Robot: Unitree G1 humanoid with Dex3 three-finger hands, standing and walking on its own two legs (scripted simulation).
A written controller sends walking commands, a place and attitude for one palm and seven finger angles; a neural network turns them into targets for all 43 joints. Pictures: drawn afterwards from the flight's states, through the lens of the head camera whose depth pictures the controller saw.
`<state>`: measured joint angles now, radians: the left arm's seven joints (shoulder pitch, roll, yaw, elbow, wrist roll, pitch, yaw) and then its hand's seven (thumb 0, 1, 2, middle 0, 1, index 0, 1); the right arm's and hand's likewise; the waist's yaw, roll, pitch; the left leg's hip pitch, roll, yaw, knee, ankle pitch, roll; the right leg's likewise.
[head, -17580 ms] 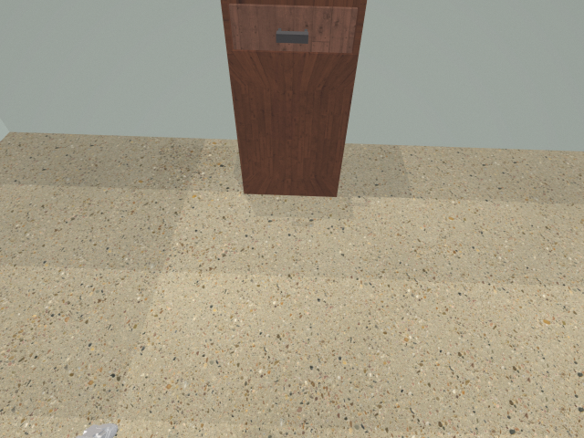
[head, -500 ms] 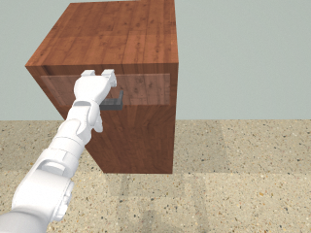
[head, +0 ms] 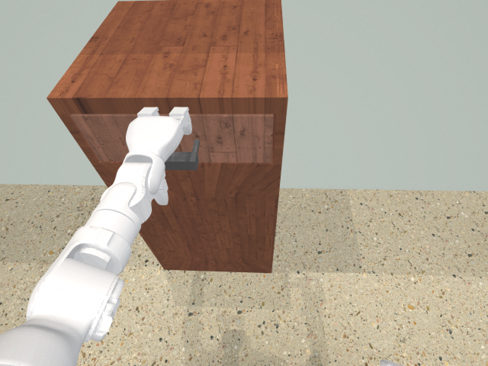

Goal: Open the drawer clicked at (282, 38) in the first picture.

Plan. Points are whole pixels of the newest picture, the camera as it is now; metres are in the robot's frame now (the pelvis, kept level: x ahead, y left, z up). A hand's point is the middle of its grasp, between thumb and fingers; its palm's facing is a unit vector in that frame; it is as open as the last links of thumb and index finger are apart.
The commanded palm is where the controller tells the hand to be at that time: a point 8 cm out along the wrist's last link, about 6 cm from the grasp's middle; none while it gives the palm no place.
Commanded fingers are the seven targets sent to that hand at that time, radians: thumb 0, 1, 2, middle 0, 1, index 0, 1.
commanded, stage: re-aim the fingers above the handle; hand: left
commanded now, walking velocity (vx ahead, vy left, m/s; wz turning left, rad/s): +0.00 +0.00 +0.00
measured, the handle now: (174, 152) +0.53 +0.15 +0.02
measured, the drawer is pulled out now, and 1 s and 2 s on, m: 0.00 0.00 0.00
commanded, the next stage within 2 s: lower the fingers behind the handle in 1.08 s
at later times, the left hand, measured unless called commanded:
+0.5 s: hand (161, 158) +0.46 +0.15 +0.08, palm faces +0.01 -0.03 -1.00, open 13.8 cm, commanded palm +0.43 +0.16 +0.14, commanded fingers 0.00 -0.50 0.30 -0.30 -1.20 -0.30 -1.20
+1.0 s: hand (164, 153) +0.47 +0.15 +0.08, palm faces +0.00 -0.02 -1.00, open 13.8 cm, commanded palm +0.45 +0.16 +0.14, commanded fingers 0.00 -0.50 0.30 -0.30 -1.20 -0.30 -1.20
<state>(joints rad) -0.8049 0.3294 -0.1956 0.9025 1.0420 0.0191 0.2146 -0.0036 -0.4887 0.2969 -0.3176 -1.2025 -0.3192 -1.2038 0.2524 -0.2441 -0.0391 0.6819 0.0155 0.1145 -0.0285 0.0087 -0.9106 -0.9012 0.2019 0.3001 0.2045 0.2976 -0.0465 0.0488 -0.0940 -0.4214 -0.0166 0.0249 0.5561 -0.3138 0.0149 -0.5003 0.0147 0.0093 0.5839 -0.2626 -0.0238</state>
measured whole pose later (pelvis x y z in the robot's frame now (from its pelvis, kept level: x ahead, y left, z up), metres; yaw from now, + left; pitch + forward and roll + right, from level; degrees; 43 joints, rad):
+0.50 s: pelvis +0.01 +0.00 +0.00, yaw +0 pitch +10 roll +1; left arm -0.73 0.33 -0.19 0.81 1.04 0.02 0.20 0.00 -0.49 0.30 -0.32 -1.20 -0.32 -1.20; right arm 0.27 -0.25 -0.05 0.69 0.02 0.13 -0.02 0.01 -0.91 -0.90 0.20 0.30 0.20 0.30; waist -0.04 0.05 -0.10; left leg -0.40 -0.01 0.03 0.55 -0.32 0.02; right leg -0.47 0.02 0.01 0.57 -0.27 -0.02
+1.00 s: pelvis +0.00 +0.00 +0.00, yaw +0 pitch +11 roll +1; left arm -0.83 0.35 -0.17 0.93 1.05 0.02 0.23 0.00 -0.49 0.30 -0.32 -1.20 -0.32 -1.20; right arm 0.26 -0.24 -0.04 0.69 0.01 0.11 -0.03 0.01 -0.91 -0.90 0.20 0.30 0.20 0.30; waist -0.06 0.05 -0.09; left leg -0.44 -0.01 0.03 0.57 -0.32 0.01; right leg -0.52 0.02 0.01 0.59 -0.26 -0.02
